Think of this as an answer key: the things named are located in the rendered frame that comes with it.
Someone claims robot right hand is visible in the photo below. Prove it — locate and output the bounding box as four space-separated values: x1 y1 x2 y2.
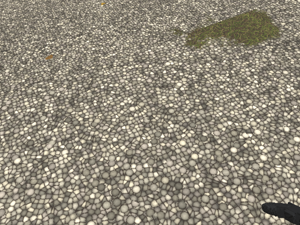
262 202 300 225

